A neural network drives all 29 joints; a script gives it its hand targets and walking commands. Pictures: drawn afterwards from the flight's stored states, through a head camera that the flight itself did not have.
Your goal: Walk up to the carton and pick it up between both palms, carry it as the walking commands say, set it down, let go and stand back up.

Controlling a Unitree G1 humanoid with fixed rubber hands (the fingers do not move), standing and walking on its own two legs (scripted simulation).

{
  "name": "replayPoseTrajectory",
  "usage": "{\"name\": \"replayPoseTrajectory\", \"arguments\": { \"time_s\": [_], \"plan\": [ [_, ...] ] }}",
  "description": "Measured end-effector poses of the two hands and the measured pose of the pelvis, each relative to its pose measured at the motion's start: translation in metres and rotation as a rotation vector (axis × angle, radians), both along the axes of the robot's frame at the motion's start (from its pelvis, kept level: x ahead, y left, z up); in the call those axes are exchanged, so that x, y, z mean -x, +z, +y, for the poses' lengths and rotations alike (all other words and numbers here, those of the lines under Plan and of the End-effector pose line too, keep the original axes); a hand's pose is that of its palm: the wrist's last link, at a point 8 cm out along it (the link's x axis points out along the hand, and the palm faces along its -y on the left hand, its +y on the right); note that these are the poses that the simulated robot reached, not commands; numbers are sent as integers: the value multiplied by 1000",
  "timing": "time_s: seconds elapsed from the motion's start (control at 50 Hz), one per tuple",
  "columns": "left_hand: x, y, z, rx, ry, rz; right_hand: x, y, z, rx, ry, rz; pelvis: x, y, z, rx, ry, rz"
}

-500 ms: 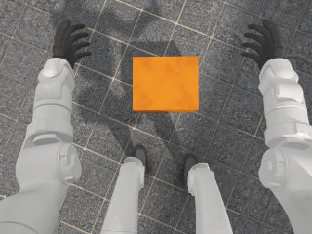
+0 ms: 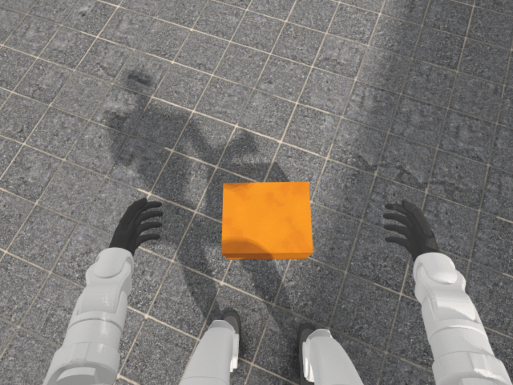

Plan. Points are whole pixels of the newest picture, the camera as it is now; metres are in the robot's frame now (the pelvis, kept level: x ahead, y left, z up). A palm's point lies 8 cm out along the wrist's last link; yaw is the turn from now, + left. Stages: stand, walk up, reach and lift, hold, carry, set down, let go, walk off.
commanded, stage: let go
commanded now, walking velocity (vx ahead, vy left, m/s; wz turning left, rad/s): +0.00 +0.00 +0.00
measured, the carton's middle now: (266, 222) +0.47 +0.02 -0.64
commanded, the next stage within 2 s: stand in 0.76 s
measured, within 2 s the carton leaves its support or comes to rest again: neither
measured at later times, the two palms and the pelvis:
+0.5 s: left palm (102, 333) +0.18 +0.23 -0.02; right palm (461, 343) +0.19 -0.23 -0.02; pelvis +0.03 +0.00 +0.05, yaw +0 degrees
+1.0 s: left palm (64, 331) +0.18 +0.29 -0.04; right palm (494, 355) +0.17 -0.28 -0.04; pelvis +0.04 +0.01 +0.04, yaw +0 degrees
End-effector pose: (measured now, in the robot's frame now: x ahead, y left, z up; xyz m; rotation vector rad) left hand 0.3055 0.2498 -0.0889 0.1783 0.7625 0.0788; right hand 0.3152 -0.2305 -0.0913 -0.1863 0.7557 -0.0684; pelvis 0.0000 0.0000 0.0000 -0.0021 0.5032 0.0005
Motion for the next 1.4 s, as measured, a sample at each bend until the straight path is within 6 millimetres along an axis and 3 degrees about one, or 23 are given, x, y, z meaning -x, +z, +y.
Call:
{"name": "replayPoseTrajectory", "arguments": {
  "time_s": [0.28, 0.38, 0.56, 0.76, 1.0, 1.4],
  "plan": [
    [103, 49, -16, 12, 9, 24, 101, 52, -1, -5, -1, 23, -25, 37, -3, -4, -3, -334],
    [125, 59, -18, 21, 13, 30, 124, 62, 0, -6, 3, 34, -28, 43, -4, -7, 1, -447],
    [120, 67, -19, 24, -9, 26, 125, 73, 0, 0, 11, 29, -26, 45, -2, -9, -4, -584],
    [111, 68, -16, 1, -33, 48, 123, 73, 0, -4, -6, 35, -30, 44, 3, -9, -11, -619],
    [127, 51, 41, -167, 28, 124, 141, 55, -48, 179, -61, 157, -43, 40, 7, 2, -8, -515],
    [141, 37, 49, -188, 32, 213, 145, 50, -55, 204, -82, 206, -49, 42, 9, 2, -8, -518]
  ]
}}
